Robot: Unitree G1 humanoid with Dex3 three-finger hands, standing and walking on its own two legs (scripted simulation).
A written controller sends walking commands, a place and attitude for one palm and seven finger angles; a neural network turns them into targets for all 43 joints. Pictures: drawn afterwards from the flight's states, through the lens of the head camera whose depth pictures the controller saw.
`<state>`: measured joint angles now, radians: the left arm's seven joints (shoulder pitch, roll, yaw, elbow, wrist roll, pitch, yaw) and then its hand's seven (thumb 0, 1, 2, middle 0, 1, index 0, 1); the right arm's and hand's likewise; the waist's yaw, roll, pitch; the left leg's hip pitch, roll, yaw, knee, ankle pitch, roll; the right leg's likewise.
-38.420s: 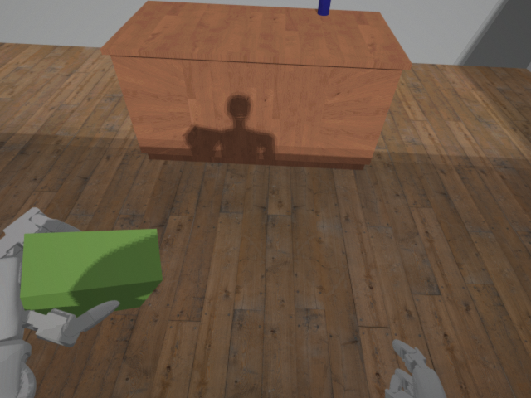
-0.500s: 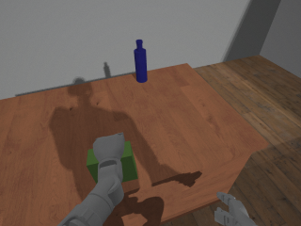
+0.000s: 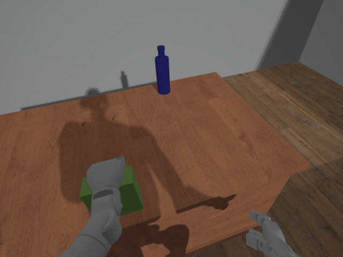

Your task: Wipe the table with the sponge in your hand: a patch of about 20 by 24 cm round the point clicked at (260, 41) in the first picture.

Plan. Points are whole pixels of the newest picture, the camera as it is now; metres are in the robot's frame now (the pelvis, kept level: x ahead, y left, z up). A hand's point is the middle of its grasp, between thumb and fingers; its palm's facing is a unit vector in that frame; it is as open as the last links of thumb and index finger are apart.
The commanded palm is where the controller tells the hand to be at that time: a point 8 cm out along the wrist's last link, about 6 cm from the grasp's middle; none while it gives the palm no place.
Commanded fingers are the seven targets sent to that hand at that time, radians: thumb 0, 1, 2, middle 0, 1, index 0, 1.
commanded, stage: wipe forward along the middle lane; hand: left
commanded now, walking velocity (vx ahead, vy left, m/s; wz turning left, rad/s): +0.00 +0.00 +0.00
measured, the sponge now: (116, 198) +0.28 +0.20 -0.05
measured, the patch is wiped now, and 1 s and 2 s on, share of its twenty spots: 1.00 1.00 1.00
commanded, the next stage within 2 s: slide back across to the first lane in 1.62 s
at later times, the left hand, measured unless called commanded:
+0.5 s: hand (102, 177) +0.31 +0.24 +0.00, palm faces -0.08 -0.05 -1.00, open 10.1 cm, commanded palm +0.29 +0.23 +0.03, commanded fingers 0.00 0.10 1.30 -1.20 -1.60 -1.20 -1.60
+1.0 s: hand (103, 164) +0.36 +0.25 -0.01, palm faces -0.10 -0.01 -1.00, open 10.1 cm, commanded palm +0.34 +0.24 +0.03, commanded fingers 0.00 0.10 1.30 -1.20 -1.60 -1.20 -1.60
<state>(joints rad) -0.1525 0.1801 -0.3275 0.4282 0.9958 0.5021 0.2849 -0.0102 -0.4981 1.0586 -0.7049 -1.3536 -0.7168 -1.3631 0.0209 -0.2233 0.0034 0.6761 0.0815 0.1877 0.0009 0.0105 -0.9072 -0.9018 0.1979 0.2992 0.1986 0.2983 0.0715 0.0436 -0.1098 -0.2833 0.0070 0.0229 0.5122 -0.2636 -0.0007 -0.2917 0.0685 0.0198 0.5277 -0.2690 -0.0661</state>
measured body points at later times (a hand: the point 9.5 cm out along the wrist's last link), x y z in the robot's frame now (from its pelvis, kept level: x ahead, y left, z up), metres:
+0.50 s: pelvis -0.02 +0.01 -0.01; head -0.02 -0.01 +0.44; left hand +0.31 +0.24 +0.05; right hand +0.17 -0.22 -0.12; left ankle +0.00 +0.12 -0.73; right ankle +0.00 -0.08 -0.74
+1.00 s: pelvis -0.03 +0.02 -0.02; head +0.00 +0.01 +0.43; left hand +0.36 +0.25 +0.05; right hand +0.11 -0.23 -0.14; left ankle +0.00 +0.12 -0.73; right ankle +0.00 -0.08 -0.73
